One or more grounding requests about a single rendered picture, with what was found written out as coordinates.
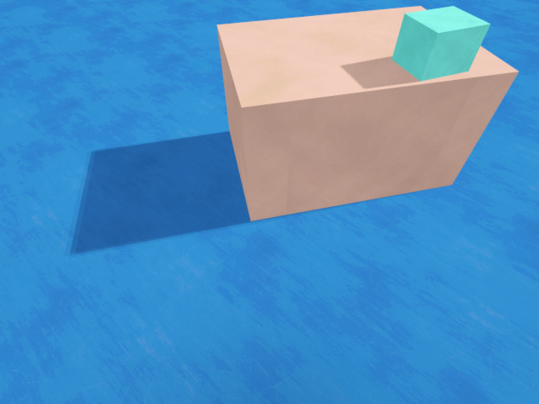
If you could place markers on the pedestal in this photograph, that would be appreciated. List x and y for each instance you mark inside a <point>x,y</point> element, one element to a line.
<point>320,115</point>

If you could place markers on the carton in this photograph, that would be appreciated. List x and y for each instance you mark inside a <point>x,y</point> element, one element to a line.
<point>438,42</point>

